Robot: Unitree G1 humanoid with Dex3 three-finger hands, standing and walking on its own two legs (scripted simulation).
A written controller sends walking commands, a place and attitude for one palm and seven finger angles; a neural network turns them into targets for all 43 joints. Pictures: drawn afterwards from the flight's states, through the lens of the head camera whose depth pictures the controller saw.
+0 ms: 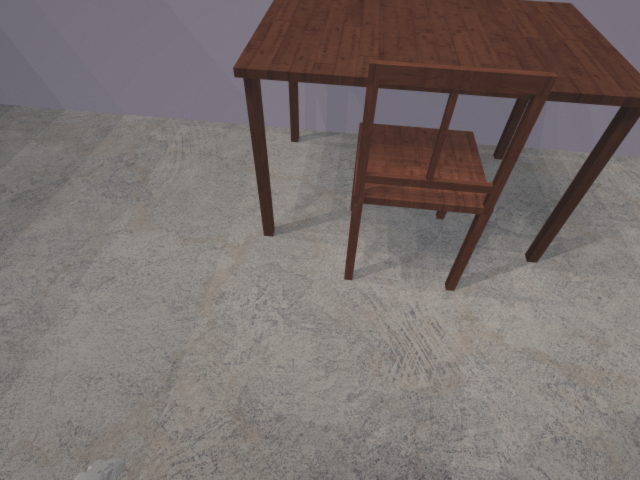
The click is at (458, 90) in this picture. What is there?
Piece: chair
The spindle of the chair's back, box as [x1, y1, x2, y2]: [426, 89, 459, 180]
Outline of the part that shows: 459,90 451,89 427,171 427,180 432,179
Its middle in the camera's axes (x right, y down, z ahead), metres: +0.32 -0.27 +1.03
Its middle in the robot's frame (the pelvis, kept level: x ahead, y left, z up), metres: +0.96 -0.28 -0.10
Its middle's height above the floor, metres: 0.67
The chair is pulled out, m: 0.00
